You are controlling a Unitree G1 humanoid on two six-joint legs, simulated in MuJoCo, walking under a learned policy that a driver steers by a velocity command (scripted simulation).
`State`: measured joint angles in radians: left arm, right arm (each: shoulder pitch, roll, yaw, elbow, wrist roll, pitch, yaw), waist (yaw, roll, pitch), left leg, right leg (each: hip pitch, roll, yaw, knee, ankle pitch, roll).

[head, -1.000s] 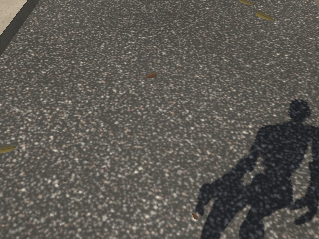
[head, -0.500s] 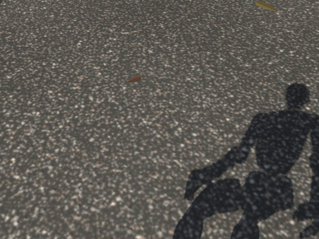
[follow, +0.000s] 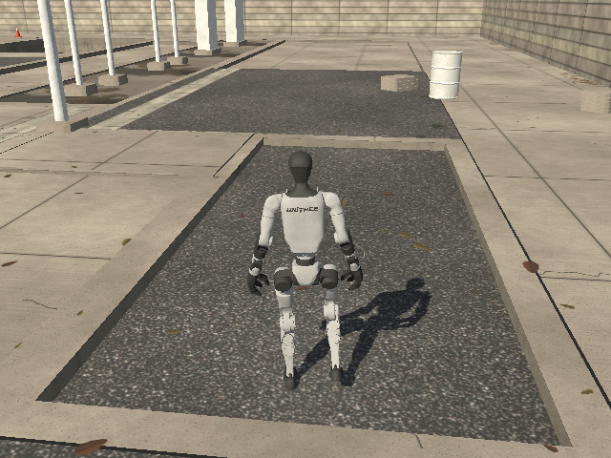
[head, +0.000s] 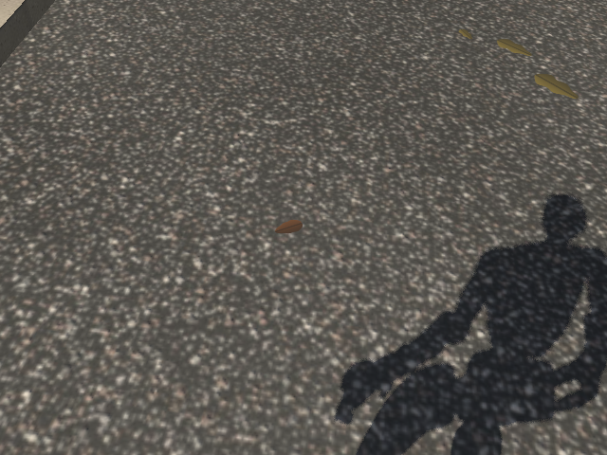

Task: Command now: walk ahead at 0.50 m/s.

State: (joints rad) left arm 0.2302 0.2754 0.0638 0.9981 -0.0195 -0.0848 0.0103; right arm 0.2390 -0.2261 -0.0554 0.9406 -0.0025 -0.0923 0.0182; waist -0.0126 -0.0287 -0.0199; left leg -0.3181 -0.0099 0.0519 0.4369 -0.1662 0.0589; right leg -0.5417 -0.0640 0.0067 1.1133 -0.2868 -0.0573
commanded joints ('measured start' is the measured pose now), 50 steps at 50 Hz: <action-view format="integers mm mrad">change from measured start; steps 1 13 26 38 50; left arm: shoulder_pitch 4 -355 -69 125 202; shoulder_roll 39 11 33 98 38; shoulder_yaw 15 -5 7 15 -7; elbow -46 -157 -74 3 12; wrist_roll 8 -2 25 9 -12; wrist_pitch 7 -2 -19 -15 -19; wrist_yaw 6 -34 -39 -2 -12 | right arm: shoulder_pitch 12 210 29 -267 181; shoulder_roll -119 -137 -119 -52 -211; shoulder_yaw -22 -27 -36 -18 -61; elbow -23 93 26 -73 11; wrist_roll -2 16 31 19 9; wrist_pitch -18 -2 -31 3 -10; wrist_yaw -5 -35 -34 -17 1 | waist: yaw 25 -61 31 69 -115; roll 118 96 -37 -23 226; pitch -20 106 -43 82 -350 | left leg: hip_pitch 159 323 -357 -332 734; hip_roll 246 249 154 118 420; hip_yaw -275 -119 -124 -53 -725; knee -288 -298 789 183 -106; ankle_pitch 56 160 -140 296 -125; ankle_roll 148 123 0 -42 251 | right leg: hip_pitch -163 -180 473 422 -164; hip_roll -66 -14 -188 -117 90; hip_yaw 46 3 285 60 129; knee -74 -567 -901 -1010 205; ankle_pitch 116 390 178 300 -295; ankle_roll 0 19 -178 -138 10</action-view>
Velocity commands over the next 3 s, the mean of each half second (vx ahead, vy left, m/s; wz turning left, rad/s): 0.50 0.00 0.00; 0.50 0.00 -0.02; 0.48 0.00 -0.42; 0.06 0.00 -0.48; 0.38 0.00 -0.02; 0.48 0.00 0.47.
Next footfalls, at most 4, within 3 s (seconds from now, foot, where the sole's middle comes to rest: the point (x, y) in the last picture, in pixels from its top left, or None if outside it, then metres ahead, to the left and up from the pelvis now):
0.40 right None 0.39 -0.15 -0.78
0.96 left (263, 369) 0.71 0.08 -0.78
1.52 right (371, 282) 0.96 -0.20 -0.78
2.06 left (290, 261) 1.03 0.02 -0.78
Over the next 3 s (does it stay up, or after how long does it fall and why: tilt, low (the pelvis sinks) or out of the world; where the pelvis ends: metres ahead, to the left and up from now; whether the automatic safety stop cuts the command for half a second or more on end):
stays up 1.33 -0.27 -0.03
